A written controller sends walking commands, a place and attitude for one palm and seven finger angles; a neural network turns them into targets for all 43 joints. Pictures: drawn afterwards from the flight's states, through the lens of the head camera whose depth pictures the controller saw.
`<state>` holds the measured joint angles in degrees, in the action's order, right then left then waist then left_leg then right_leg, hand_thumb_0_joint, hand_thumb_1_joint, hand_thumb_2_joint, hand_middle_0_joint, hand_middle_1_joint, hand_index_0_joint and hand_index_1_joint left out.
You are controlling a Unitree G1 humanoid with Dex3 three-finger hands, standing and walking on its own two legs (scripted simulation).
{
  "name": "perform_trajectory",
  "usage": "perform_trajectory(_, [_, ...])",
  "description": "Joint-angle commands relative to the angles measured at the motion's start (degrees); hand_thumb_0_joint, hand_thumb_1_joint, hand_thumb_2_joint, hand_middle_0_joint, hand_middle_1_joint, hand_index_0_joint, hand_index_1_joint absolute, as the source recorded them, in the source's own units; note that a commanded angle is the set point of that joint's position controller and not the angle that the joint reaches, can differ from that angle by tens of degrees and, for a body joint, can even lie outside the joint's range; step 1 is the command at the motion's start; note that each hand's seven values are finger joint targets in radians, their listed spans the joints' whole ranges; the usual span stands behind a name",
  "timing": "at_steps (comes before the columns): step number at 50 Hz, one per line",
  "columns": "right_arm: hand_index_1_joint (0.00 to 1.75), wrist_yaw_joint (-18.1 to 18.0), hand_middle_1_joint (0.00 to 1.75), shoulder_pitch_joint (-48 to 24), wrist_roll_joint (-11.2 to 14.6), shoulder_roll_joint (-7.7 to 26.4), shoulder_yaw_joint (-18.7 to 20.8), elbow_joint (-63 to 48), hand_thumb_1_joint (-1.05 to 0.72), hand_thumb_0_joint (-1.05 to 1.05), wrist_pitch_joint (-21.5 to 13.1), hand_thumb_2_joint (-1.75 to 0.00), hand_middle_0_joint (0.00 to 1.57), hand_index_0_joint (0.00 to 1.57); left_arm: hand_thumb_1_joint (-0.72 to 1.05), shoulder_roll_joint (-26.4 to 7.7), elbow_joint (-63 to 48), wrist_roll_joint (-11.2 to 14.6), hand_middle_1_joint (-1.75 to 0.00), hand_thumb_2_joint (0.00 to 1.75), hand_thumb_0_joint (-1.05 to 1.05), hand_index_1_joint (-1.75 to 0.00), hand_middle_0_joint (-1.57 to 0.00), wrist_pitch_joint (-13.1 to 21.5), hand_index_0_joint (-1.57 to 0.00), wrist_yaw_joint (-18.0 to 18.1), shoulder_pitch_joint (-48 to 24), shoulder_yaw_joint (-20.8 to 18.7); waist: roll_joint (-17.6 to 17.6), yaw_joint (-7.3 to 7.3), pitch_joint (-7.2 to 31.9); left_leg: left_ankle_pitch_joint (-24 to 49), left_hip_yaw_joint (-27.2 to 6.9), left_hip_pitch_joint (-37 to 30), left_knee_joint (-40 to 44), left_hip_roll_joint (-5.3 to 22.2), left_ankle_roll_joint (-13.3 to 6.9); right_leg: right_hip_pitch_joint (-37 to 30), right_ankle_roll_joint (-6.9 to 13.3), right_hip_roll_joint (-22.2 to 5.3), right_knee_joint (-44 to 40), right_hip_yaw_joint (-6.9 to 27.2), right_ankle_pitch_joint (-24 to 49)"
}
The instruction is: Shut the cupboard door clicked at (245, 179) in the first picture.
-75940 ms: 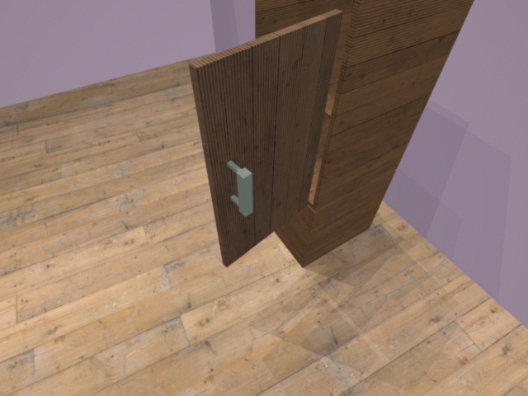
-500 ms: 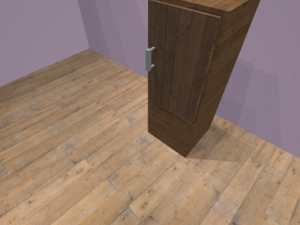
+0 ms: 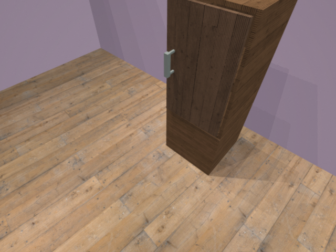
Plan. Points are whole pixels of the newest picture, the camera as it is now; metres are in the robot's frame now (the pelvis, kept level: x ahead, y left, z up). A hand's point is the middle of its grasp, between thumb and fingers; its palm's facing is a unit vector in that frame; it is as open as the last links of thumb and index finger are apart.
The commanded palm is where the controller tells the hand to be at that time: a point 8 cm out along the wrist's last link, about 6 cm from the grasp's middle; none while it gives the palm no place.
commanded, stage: look to check the result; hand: left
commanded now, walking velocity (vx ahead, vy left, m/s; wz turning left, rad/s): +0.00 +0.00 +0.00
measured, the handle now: (169, 63) +0.89 +0.04 -0.03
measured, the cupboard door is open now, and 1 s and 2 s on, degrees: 1 1 1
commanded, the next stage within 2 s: stand and wait in 0.18 s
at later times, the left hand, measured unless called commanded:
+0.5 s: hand out of the picture +0.05 +0.21 -0.17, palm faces +0.00 -0.96 -0.27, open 7.4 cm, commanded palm none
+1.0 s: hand out of the picture +0.06 +0.21 -0.17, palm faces +0.00 -0.96 -0.28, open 7.4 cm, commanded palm none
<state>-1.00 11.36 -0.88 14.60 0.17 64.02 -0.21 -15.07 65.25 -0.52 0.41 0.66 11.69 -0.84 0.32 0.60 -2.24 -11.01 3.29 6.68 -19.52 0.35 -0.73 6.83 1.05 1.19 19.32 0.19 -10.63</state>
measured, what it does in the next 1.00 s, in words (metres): stands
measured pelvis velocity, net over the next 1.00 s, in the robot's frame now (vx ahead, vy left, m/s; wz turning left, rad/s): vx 0.02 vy -0.01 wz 0.00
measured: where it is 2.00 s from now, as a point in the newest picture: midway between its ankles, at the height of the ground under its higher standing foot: outside the picture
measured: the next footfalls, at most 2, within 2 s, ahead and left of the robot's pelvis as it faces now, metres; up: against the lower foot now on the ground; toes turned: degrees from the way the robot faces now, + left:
none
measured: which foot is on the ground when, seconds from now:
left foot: down 0.00-1.00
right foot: down 0.00-1.00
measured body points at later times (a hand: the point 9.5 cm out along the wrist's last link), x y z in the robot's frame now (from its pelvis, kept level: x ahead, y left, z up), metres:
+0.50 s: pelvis +0.01 +0.00 +0.00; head +0.02 +0.00 +0.45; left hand +0.05 +0.26 -0.15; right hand +0.05 -0.27 -0.15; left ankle +0.00 +0.11 -0.75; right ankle +0.00 -0.11 -0.75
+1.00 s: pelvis +0.02 -0.01 +0.00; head +0.03 -0.01 +0.45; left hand +0.06 +0.26 -0.15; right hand +0.06 -0.28 -0.15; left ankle +0.00 +0.11 -0.75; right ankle +0.00 -0.11 -0.75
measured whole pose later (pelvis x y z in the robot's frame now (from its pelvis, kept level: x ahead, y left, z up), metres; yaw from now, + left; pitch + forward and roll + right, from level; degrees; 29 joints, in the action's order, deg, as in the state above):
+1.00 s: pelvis +0.02 -0.01 +0.00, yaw +0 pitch -1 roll +0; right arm -1.1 10.3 -0.9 15.1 0.1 64.6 -0.2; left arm -15.1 65.3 -0.4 0.8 0.6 10.3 -0.8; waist 0.0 0.7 -2.3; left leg -11.8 2.8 4.6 -17.9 1.0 0.1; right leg 4.6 1.8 1.9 17.4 -0.2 -11.4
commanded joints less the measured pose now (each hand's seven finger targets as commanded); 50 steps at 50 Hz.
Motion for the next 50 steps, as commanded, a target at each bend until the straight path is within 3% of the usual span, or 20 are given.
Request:
perform_trajectory(1, [0.30,-0.54,0.30,-0.03,0.12,9.52,1.60,-2.46,-0.90,0.00,-0.79,-0.90,0.20,0.20,0.90,-9.23,-2.40,-0.09,-0.30,0.90,0.00,-0.30,-0.20,1.13,-0.20,0.56,0.24,-1.35,-0.64,-0.08,1.73,6.58,-6.45,-1.08,3.55,6.41,-0.77,0.92,1.42,-7.17,-3.39,6.04,8.52])
perform_trajectory(15, [0.30,-0.63,0.30,-0.89,0.11,9.62,1.47,-2.33,-0.90,0.00,-0.79,-0.90,0.20,0.20,0.90,-9.31,-2.33,-0.13,-0.30,0.90,0.00,-0.30,-0.20,1.09,-0.20,0.54,-0.36,-1.39,0.42,-0.19,-0.02,7.09,-6.40,-0.74,4.32,6.51,-0.50,0.53,1.36,-7.24,-3.92,5.76,9.06])
perform_trajectory(20, [0.30,-0.62,0.30,-0.77,0.07,9.82,1.53,-2.19,-0.90,0.00,-0.81,-0.90,0.20,0.20,0.90,-9.53,-2.39,-0.07,-0.30,0.90,0.00,-0.30,-0.20,1.22,-0.20,0.53,-0.58,-1.44,0.36,-0.07,1.61,7.37,-6.28,-1.54,4.14,6.55,-0.42,-0.36,1.50,-7.32,-3.93,5.96,9.84])
perform_trajectory(50, [0.30,-0.75,0.30,-0.98,0.12,10.27,1.59,-1.93,-0.90,0.00,-0.74,-0.90,0.20,0.20,0.90,-10.08,-2.41,0.05,-0.30,0.90,0.00,-0.30,-0.20,1.37,-0.20,0.65,-1.00,-1.51,0.24,-0.04,1.67,9.08,-5.87,-2.43,3.98,6.78,-0.18,-1.57,1.71,-7.61,-3.84,5.96,13.98])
